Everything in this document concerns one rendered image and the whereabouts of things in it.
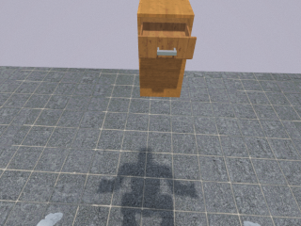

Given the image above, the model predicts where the robot left hand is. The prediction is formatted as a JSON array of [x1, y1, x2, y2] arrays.
[[37, 212, 63, 226]]

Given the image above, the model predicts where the handle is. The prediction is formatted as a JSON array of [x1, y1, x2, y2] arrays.
[[157, 47, 177, 56]]

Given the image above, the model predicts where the drawer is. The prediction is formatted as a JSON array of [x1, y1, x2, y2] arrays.
[[137, 22, 197, 59]]

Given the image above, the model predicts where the cabinet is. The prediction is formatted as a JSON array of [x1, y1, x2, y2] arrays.
[[137, 0, 195, 98]]

